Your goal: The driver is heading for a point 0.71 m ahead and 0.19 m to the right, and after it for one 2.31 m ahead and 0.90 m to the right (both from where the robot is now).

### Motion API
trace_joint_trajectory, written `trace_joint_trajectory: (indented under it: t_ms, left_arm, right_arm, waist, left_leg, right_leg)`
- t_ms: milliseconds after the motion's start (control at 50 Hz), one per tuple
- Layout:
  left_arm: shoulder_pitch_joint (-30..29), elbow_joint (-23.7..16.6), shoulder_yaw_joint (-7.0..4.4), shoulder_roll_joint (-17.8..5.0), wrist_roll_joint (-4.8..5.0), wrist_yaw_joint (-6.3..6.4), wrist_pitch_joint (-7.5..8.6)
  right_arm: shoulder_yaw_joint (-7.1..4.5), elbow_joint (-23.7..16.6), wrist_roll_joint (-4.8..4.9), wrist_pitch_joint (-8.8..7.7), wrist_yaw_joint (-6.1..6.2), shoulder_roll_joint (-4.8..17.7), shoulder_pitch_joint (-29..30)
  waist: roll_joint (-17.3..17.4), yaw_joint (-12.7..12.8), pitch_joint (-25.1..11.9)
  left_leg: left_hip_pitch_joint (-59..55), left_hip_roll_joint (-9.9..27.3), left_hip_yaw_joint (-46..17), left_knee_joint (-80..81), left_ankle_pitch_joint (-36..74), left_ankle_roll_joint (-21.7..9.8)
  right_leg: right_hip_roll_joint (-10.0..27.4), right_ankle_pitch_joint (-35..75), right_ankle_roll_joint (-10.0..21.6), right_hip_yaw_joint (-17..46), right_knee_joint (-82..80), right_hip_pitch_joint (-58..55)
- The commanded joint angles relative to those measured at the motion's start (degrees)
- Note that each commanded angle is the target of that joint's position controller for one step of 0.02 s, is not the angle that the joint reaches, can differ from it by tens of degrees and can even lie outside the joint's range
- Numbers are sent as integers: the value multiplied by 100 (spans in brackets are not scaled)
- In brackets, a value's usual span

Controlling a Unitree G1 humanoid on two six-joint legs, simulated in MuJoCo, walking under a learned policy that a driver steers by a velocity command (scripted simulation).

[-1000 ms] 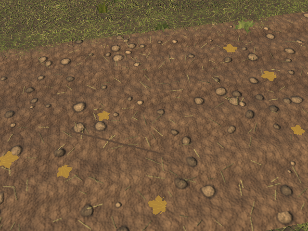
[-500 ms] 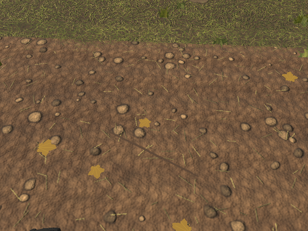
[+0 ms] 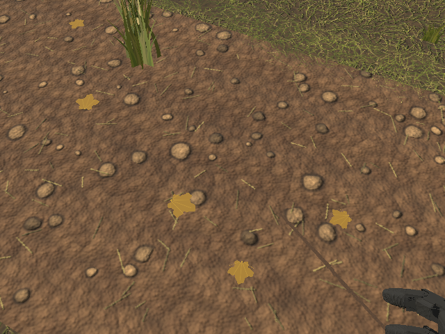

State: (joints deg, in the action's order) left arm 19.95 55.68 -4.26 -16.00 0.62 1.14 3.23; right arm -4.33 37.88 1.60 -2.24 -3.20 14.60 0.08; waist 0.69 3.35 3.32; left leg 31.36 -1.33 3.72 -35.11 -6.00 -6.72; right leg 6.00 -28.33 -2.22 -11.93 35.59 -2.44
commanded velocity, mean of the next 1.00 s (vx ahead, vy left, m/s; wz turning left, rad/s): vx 0.50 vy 0.00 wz -0.26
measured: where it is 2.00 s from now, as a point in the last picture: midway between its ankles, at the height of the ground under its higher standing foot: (351, 154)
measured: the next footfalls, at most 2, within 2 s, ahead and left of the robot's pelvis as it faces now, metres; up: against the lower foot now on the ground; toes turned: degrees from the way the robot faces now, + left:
right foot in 0.54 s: +0.49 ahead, -0.13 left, +0.00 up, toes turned -7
left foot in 1.02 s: +0.81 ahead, +0.00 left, +0.00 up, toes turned -26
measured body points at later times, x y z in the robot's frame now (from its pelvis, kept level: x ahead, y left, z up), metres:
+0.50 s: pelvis +0.29 -0.02 +0.01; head +0.32 -0.02 +0.46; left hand +0.50 +0.21 -0.09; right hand +0.31 -0.30 -0.11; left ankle +0.12 +0.08 -0.71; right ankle +0.45 -0.13 -0.69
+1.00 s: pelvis +0.60 -0.06 +0.02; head +0.63 -0.07 +0.47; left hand +0.74 +0.21 -0.09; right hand +0.75 -0.36 -0.05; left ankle +0.77 +0.01 -0.71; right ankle +0.45 -0.12 -0.71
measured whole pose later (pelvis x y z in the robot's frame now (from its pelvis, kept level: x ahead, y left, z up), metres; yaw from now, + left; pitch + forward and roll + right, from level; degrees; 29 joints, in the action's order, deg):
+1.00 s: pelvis +0.60 -0.06 +0.02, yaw -22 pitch +3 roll +0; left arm 21.1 43.4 -4.3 -17.0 1.4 0.8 1.8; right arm -2.3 38.0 0.2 -7.0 -1.0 15.8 -1.8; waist 1.6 4.9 0.1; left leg 28.2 -0.4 -4.2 -25.8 -0.9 1.0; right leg -6.6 -24.5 3.6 12.9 27.7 5.0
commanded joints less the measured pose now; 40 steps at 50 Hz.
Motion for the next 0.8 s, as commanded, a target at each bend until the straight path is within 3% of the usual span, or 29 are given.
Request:
trace_joint_trajectory:
  t_ms: [20, 40, 60, 80, 100, 120, 160, 200, 280, 320, 420, 460, 500, 520, 540, 560, 580, 600, 620, 640, 660, 680, 720, 800]
  left_arm:
    - [69, -717, 79, -530, -3, -147, 446]
    - [-606, -841, -70, -934, 258, -200, 542]
    - [-852, -941, -31, -854, 263, -170, 579]
    - [-902, -871, -40, -776, 133, -103, 558]
    - [-769, -824, -81, -784, 66, -76, 476]
    - [-596, -795, -88, -735, 53, -85, 382]
    - [-475, -767, -67, -552, 22, -85, 230]
    - [-802, -868, -33, -462, -22, -68, 141]
    - [-1362, -1008, 15, -390, 4, -137, 172]
    - [-1713, -1112, 57, -337, 49, -196, 194]
    - [-2300, -1446, 120, -323, 83, -393, 208]
    - [-2297, -1555, 118, -359, 74, -493, 215]
    - [-1836, -1539, 13, -590, 48, -515, 173]
    - [-1151, -1405, -110, -804, 43, -496, 149]
    - [-214, -1225, -277, -1148, 48, -426, 129]
    - [436, -1205, -451, -1773, 29, -349, 106]
    - [469, -1226, -330, -1477, 95, -345, 112]
    - [323, -1245, -239, -1172, 61, -320, 101]
    - [-26, -1338, -199, -1012, 53, -298, 104]
    - [-405, -1423, -152, -883, 39, -292, 102]
    - [-647, -1518, -95, -735, -16, -275, 115]
    - [-780, -1602, -77, -698, -46, -262, 108]
    - [-797, -1651, -106, -779, -17, -216, 122]
    - [-514, -1604, -187, -994, 62, -87, 88]
  right_arm:
    - [-440, 129, -52, -11, 172, 1494, -2573]
    - [-331, 231, -144, -53, 153, 1134, -2391]
    - [-280, 186, -87, -107, 156, 983, -1898]
    - [-212, 154, -89, -143, 159, 808, -1442]
    - [-138, 111, -144, -181, 158, 626, -1162]
    - [-116, 110, -180, -206, 156, 570, -1063]
    - [-118, 213, -145, -283, 169, 616, -1091]
    - [-139, 339, -162, -341, 219, 725, -1231]
    - [-105, 539, -189, -359, 296, 745, -1451]
    - [-113, 649, -188, -374, 310, 833, -1594]
    - [-146, 943, -171, -257, 355, 884, -1945]
    - [-167, 947, -148, -164, 396, 949, -1894]
    - [-208, 864, -141, -84, 465, 1138, -1741]
    - [-206, 823, -144, -25, 504, 1186, -1656]
    - [-172, 744, -158, -20, 556, 1154, -1643]
    - [21, 500, -260, -166, 477, 591, -2194]
    - [114, 513, -264, -389, 367, 495, -2070]
    - [9, 349, -21, -553, 267, 883, -1555]
    - [38, 220, 47, -636, 255, 896, -1191]
    - [21, 193, -69, -654, 297, 874, -1032]
    - [-36, 185, -171, -601, 342, 932, -1068]
    - [-50, 168, -213, -526, 355, 900, -1170]
    - [-32, 141, -251, -406, 385, 758, -1308]
    - [65, -134, -273, -374, 407, 508, -537]
  waist:
    - [1015, -1021, -2934]
    - [641, -1172, -2194]
    - [384, -953, -1473]
    - [-11, -689, -1044]
    - [64, -443, -814]
    - [187, -288, -762]
    - [200, -167, -648]
    - [179, -227, -402]
    - [212, -460, -186]
    - [205, -619, -62]
    - [114, -832, 198]
    - [199, -737, 108]
    - [459, -439, -359]
    - [476, -51, -767]
    - [264, 408, -1274]
    - [-977, 238, -2127]
    - [-1189, 248, -2756]
    - [-870, 402, -2170]
    - [-416, 293, -1471]
    - [15, 39, -919]
    - [-45, -187, -696]
    - [-175, -339, -610]
    - [-308, -455, -548]
    - [-390, -218, -405]
  left_leg:
    - [-6006, 2269, -5191, 1618, -1470, -1870]
    - [-5535, 2020, -4257, 1810, -1139, -1446]
    - [-4553, 1794, -3384, 1835, -599, -1216]
    - [-3600, 1557, -2751, 1917, -33, -1024]
    - [-2923, 1342, -2309, 2055, 482, -927]
    - [-2535, 1250, -2137, 2211, 636, -909]
    - [-2151, 1203, -1757, 2450, 935, -927]
    - [-2025, 1189, -1397, 2667, 1071, -893]
    - [-2122, 968, -690, 2809, 907, -538]
    - [-2277, 1044, -515, 2918, 728, -439]
    - [-3619, 1493, -238, 2594, 1205, -354]
    - [-3990, 1606, -121, 2186, 2228, -248]
    - [-4087, 1549, 84, 1304, 4403, -89]
    - [-3908, 1417, 254, 334, 5108, 38]
    - [-2966, 1215, 380, -1056, 4466, 265]
    - [-426, 370, 363, -3425, 1297, 700]
    - [838, -380, -712, -4458, -2583, 755]
    - [1466, 28, -1144, -4669, -2301, 606]
    - [1530, 299, -1022, -4292, -1820, 520]
    - [1302, 510, -928, -3701, -1515, 536]
    - [861, 676, -915, -3285, -1324, 586]
    - [578, 717, -906, -3088, -1251, 656]
    - [409, 736, -783, -2615, -1081, 838]
    - [151, 488, -623, -851, 409, 1071]
  right_leg:
    - [-644, -496, 233, 1491, 4481, 4395]
    - [-339, 24, 337, 1682, 4582, 4867]
    - [-69, 517, 417, 1595, 4158, 4824]
    - [172, 865, 398, 1548, 3716, 4466]
    - [332, 1081, 378, 1575, 3401, 4054]
    - [391, 1205, 353, 1588, 3264, 3766]
    - [427, 1414, 242, 1504, 2935, 3690]
    - [448, 1979, 121, 1470, 2436, 4022]
    - [265, 3554, 165, 1397, 995, 4042]
    - [109, 3948, 240, 1314, 440, 3950]
    - [-129, 3407, 465, 1334, -208, 4583]
    - [-272, 2782, 616, 1142, -306, 4495]
    - [-669, 2132, 813, 731, -229, 3609]
    - [-919, 2085, 956, 582, -330, 2671]
    - [-787, 2417, 1216, 1041, -480, 1082]
    - [716, 1916, 2244, 3774, -489, -1403]
    - [1316, 1366, 2694, 6006, -1547, -2292]
    - [1161, 1030, 2350, 5333, -1737, -2010]
    - [961, 1252, 2133, 4572, -1806, -1133]
    - [738, 1810, 1999, 4002, -1917, -142]
    - [561, 2378, 1933, 3626, -2050, 552]
    - [425, 2648, 1945, 3486, -2181, 974]
    - [280, 3184, 1982, 3133, -2304, 1451]
    - [-175, 3345, 1654, 2504, -2234, 1910]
